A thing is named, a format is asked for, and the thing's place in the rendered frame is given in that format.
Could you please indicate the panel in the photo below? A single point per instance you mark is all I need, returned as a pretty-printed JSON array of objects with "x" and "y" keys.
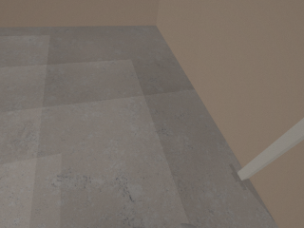
[{"x": 287, "y": 141}]

